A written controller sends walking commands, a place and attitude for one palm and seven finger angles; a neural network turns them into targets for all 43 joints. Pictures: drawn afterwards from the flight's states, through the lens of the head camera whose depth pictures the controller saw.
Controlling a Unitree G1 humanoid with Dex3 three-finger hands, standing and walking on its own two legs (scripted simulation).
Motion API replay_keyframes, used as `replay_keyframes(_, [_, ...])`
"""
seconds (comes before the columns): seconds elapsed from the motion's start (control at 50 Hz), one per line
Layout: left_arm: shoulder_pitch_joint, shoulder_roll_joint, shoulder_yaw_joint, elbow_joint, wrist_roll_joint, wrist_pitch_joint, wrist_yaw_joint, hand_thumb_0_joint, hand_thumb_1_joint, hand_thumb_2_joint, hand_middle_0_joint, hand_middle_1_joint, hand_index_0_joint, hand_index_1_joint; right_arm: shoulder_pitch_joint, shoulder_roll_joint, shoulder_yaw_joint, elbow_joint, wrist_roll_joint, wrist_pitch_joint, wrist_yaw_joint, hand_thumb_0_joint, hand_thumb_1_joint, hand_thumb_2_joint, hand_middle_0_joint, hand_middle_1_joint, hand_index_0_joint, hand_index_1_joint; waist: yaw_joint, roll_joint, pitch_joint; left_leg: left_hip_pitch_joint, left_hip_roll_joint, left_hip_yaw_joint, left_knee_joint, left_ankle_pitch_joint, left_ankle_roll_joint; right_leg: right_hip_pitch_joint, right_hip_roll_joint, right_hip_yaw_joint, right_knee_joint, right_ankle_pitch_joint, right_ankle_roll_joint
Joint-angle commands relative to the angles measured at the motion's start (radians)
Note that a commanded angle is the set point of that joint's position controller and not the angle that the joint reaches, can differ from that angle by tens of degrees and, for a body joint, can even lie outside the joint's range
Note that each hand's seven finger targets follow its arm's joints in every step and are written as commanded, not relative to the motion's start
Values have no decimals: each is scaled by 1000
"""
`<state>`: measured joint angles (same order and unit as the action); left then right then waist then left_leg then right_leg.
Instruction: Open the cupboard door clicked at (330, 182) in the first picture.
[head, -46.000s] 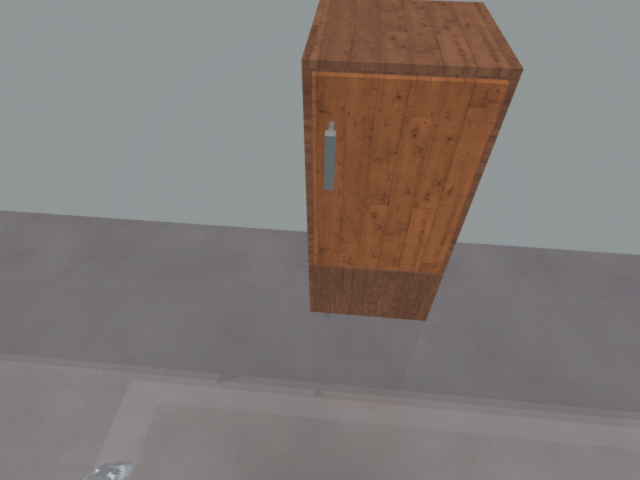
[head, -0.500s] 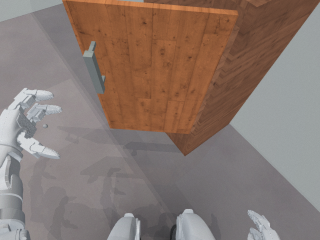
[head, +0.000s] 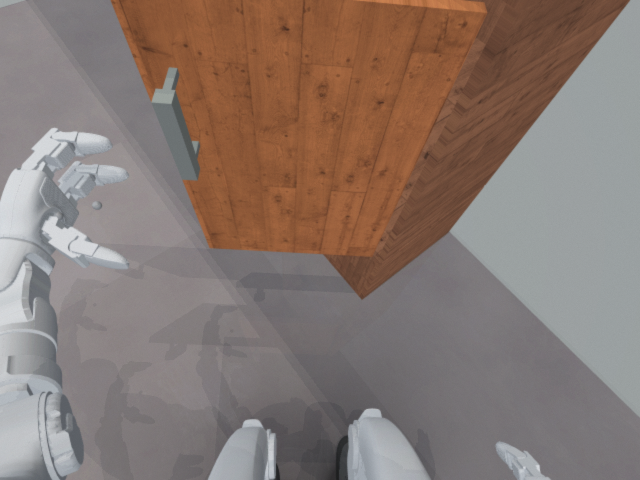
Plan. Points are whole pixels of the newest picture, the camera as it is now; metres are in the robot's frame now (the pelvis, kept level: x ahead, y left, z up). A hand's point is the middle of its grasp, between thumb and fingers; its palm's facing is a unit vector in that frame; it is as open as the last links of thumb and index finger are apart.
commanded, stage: move the hooked fingers beside the handle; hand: left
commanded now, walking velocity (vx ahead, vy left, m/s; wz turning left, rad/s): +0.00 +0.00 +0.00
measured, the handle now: (182, 128) +0.54 +0.19 +0.05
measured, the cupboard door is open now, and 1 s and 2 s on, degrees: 50 50 50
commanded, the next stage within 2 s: slide the fingers in behind the handle in 1.34 s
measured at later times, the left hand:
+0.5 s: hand (119, 164) +0.48 +0.25 +0.05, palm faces -0.04 -1.00 -0.02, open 14.0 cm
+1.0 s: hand (106, 163) +0.48 +0.27 +0.05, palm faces -0.04 -1.00 -0.03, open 14.0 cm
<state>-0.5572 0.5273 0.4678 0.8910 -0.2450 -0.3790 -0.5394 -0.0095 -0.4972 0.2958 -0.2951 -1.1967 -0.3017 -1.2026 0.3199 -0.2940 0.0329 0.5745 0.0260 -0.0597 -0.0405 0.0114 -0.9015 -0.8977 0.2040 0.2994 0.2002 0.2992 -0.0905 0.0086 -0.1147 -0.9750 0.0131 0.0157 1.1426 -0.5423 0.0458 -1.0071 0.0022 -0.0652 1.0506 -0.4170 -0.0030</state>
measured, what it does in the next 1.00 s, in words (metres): stands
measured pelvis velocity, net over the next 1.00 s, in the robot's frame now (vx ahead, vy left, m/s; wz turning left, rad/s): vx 0.00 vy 0.00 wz -0.02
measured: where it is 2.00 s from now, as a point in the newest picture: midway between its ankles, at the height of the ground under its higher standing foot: outside the picture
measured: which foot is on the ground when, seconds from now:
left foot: down 0.00-1.00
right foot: down 0.00-1.00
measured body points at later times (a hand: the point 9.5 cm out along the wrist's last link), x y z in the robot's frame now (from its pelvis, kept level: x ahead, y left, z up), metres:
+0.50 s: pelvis -0.01 +0.00 -0.01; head +0.15 +0.03 +0.41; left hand +0.48 +0.30 +0.05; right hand +0.02 -0.28 -0.11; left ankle +0.00 +0.09 -0.65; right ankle +0.04 -0.13 -0.65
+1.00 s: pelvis +0.00 +0.00 -0.01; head +0.16 +0.03 +0.41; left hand +0.48 +0.32 +0.05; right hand +0.02 -0.28 -0.11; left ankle +0.00 +0.09 -0.65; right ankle +0.04 -0.13 -0.65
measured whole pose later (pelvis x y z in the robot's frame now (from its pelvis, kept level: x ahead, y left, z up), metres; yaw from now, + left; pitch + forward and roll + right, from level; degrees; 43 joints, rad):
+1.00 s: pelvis +0.00 +0.00 -0.01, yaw -1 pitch +26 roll -5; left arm -0.80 0.69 0.52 1.09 -0.16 -0.38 -0.54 -0.01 -0.50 0.30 -0.29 -1.20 -0.30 -1.20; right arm 0.37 -0.29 0.06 0.58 0.01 0.06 -0.02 0.01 -0.90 -0.90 0.20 0.30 0.20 0.30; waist -0.16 0.01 -0.10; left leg -1.09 0.03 0.00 1.20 -0.55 0.04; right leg -1.11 0.02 -0.08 1.07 -0.41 -0.01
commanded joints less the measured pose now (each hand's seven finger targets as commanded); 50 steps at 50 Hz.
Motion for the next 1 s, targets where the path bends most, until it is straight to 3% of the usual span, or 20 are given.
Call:
replay_keyframes(0.0, [-339,326,77,-129,-11,-54,13,0,-500,300,-300,-1200,-300,-1200,127,-180,-68,-71,0,-8,-10,0,-900,-900,200,300,200,300,-1,100,-446,270,12,-67,-148,485,-35,247,27,22,-76,258,-20])
replay_keyframes(0.02, [-335,344,88,-107,0,-52,18,0,-500,300,-300,-1200,-300,-1200,129,-182,-69,-70,-1,-2,-10,0,-900,-900,200,300,200,300,5,99,-435,250,10,-68,-149,465,-34,248,25,24,-75,248,-21])
replay_keyframes(0.06, [-367,332,71,-90,13,-57,25,0,-500,300,-300,-1200,-300,-1200,133,-179,-68,-70,-3,6,-7,0,-900,-900,200,300,200,300,-7,96,-428,239,10,-66,-148,441,-30,238,26,24,-76,237,-19])
replay_keyframes(0.08, [-399,349,76,-103,10,-69,23,0,-500,300,-300,-1200,-300,-1200,133,-181,-66,-72,-3,8,-8,0,-900,-900,200,300,200,300,-7,130,-428,257,10,-68,-143,469,-35,229,29,23,-71,245,-26])
replay_keyframes(0.1, [-414,368,85,-115,19,-79,23,0,-500,300,-300,-1200,-300,-1200,143,-184,-66,-67,-6,15,-6,0,-900,-900,200,300,200,300,-3,144,-461,298,16,-77,-145,511,-42,221,30,20,-68,251,-25])
replay_keyframes(0.12, [-421,338,59,-132,17,-86,21,0,-500,300,-300,-1200,-300,-1200,140,-181,-69,-68,-5,17,-4,0,-900,-900,200,300,200,300,-9,163,-479,324,17,-80,-141,530,-45,207,30,20,-69,250,-23])
replay_keyframes(0.18, [-499,338,51,-81,13,-100,19,0,-500,300,-300,-1200,-300,-1200,147,-183,-64,-51,-7,25,-6,0,-900,-900,200,300,200,300,-39,124,-443,287,18,-84,-129,469,-37,182,35,17,-67,224,-24])
replay_keyframes(0.2, [-506,367,72,-49,23,-98,19,0,-500,300,-300,-1200,-300,-1200,154,-188,-64,-44,-8,32,-7,0,-900,-900,200,300,200,300,-33,112,-447,269,18,-84,-131,449,-34,193,35,21,-69,217,-22])
replay_keyframes(0.22, [-523,347,52,-18,25,-92,18,0,-500,300,-300,-1200,-300,-1200,152,-186,-62,-43,-7,34,-8,0,-900,-900,200,300,200,300,-47,114,-427,250,14,-83,-129,418,-30,181,33,22,-71,205,-20])
replay_keyframes(0.3, [-566,398,65,4,52,-85,20,0,-500,300,-300,-1200,-300,-1200,171,-195,-59,-34,-12,46,-10,0,-900,-900,200,300,200,300,-44,160,-469,283,16,-94,-126,439,-35,153,32,18,-62,196,-24])
replay_keyframes(0.38, [-649,401,44,28,61,-83,34,0,-500,300,-300,-1200,-300,-1200,179,-196,-51,-29,-16,54,-11,0,-900,-900,200,300,200,300,-72,168,-446,253,16,-99,-108,416,-31,117,33,16,-53,181,-25])
replay_keyframes(0.46, [-692,443,70,30,73,-84,49,0,-500,300,-300,-1200,-300,-1200,193,-201,-49,-26,-22,62,-7,0,-900,-900,200,300,200,300,-75,185,-520,252,15,-100,-91,439,-28,140,30,22,-44,209,-18])
replay_keyframes(0.5, [-679,493,102,62,83,-77,51,0,-500,300,-300,-1200,-300,-1200,208,-206,-46,-27,-24,71,-6,0,-900,-900,200,300,200,300,-72,160,-530,236,18,-96,-84,461,-26,160,34,24,-41,232,-18])
replay_keyframes(0.56, [-658,474,78,123,98,-47,53,0,-500,300,-300,-1200,-300,-1200,210,-201,-38,-36,-23,81,-1,0,-900,-900,200,300,200,300,-83,148,-474,165,13,-82,-78,411,-15,165,34,30,-46,225,-12])
replay_keyframes(0.6, [-630,510,97,115,108,-42,47,0,-500,300,-300,-1200,-300,-1200,217,-206,-38,-48,-23,89,-1,0,-900,-900,200,300,200,300,-68,164,-507,174,14,-77,-81,435,-15,189,36,31,-40,249,-15])
replay_keyframes(0.68, [-626,533,128,59,90,-57,37,0,-500,300,-300,-1200,-300,-1200,221,-201,-42,-63,-25,93,4,0,-900,-900,200,300,200,300,-63,164,-554,174,15,-73,-64,482,-11,225,40,36,-27,308,-17])
replay_keyframes(0.74, [-607,585,182,35,77,-70,32,0,-500,300,-300,-1200,-300,-1200,221,-204,-48,-61,-25,89,6,0,-900,-900,200,300,200,300,-55,134,-573,140,15,-63,-65,458,-4,285,42,50,-40,322,-11])
replay_keyframes(0.8, [-632,573,164,3,79,-80,17,0,-500,300,-300,-1200,-300,-1200,220,-199,-46,-55,-22,92,9,0,-900,-900,200,300,200,300,-54,202,-584,195,17,-66,-71,471,-10,251,46,45,-39,307,-15])
replay_keyframes(0.86, [-615,491,104,-11,74,-77,4,0,-500,300,-300,-1200,-300,-1200,214,-194,-47,-44,-20,95,13,0,-900,-900,200,300,200,300,-67,235,-550,257,21,-75,-76,496,-15,186,46,33,-51,285,-14])
replay_keyframes(0.98, [-572,378,37,-15,41,-49,-7,0,-500,300,-300,-1200,-300,-1200,214,-195,-56,-39,-15,102,10,0,-900,-900,200,300,200,300,-70,210,-509,334,29,-103,-93,577,-30,122,47,6,-62,271,-21])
